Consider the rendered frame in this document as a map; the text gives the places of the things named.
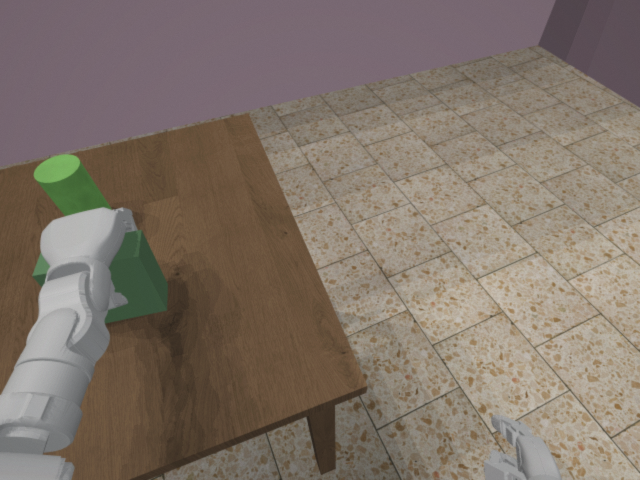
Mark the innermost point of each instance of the table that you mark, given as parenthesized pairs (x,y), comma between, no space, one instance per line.
(250,340)

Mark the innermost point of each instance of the left robot hand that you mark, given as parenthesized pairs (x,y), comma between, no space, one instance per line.
(96,234)

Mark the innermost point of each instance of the robot left forearm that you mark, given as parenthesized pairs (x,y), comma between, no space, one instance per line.
(40,404)

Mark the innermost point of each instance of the sponge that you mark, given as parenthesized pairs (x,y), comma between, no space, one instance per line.
(135,274)

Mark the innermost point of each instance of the left robot upper arm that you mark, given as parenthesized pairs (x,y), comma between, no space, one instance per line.
(24,466)

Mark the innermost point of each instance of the right robot hand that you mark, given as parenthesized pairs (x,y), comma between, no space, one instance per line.
(533,456)

